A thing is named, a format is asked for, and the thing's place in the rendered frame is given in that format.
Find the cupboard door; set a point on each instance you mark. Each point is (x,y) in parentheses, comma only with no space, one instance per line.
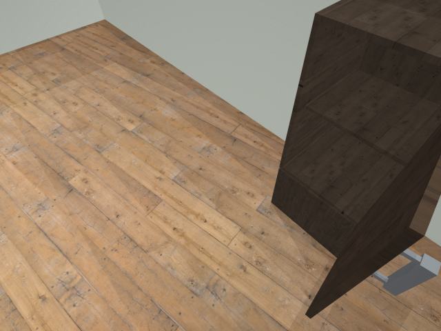
(399,218)

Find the handle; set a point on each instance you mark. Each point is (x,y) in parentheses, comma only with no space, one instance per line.
(420,269)

